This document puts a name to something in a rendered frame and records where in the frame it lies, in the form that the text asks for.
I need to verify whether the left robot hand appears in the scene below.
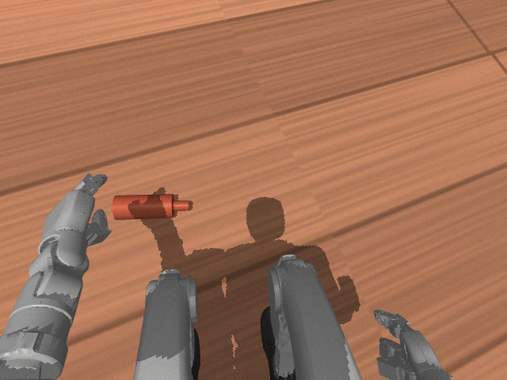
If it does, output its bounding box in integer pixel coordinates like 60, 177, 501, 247
42, 173, 112, 246

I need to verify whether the right robot foot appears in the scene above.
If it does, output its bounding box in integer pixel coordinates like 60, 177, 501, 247
261, 306, 296, 380

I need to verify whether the right robot hand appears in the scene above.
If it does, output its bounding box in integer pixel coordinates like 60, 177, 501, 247
374, 310, 443, 380

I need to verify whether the bottle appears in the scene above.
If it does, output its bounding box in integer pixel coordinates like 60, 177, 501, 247
112, 194, 189, 220

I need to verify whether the left robot arm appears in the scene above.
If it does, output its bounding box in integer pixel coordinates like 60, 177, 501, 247
0, 230, 90, 380

